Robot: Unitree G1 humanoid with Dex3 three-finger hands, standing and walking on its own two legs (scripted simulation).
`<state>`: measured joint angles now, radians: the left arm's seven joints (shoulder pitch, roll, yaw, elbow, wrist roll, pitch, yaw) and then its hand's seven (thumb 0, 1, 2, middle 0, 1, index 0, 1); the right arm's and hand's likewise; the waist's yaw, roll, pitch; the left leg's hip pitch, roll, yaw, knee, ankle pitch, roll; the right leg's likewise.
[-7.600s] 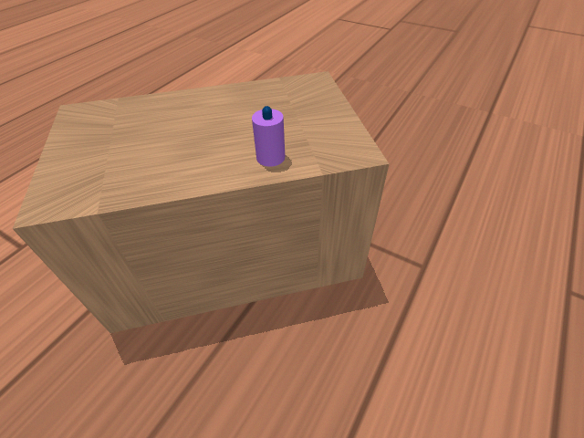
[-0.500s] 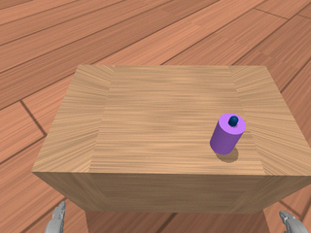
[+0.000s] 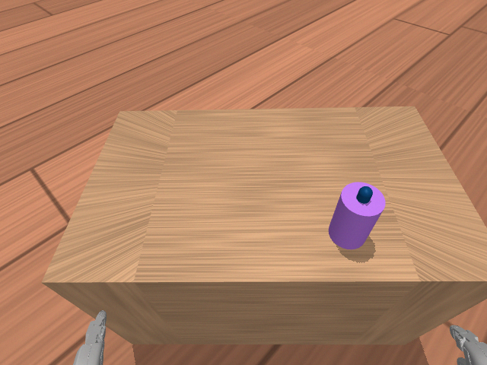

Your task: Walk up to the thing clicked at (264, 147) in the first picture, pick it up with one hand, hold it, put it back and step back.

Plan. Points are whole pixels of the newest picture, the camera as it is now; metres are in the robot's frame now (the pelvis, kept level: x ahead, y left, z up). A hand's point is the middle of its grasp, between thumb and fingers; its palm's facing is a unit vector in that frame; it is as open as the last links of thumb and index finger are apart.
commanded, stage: go down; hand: right
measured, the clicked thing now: (356, 213) +0.44 -0.21 -0.06
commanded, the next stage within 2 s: approach in 1.88 s
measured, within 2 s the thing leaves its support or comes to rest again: neither
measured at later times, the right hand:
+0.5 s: hand out of the picture +0.16 -0.31 -0.07, palm faces +0.16 +0.94 -0.30, open 17.5 cm
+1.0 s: hand (485, 282) +0.27 -0.36 +0.00, palm faces +0.23 +0.96 -0.15, open 17.6 cm
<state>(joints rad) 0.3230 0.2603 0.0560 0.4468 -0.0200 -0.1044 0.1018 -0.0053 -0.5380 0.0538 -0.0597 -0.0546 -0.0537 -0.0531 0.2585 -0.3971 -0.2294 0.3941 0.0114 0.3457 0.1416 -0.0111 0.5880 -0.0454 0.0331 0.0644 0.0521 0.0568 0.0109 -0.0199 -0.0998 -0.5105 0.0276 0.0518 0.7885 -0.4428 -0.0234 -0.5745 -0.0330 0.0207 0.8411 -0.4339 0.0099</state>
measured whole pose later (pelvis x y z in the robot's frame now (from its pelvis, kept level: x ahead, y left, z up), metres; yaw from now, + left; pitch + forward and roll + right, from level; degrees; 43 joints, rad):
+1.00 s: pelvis -0.02 +0.00 +0.00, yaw +1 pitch +10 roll +2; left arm 0.34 0.27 -0.02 0.44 -0.01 -0.19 0.14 -0.01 -0.53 0.05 -0.06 -0.05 -0.05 -0.05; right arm -0.20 -0.65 -0.53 0.84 0.10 0.07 0.41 -0.01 0.57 -0.04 0.05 0.06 0.06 0.05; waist 0.05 0.01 -0.09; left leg -0.58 0.02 0.05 0.82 -0.41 -0.02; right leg -0.64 -0.04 0.02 0.88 -0.41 0.01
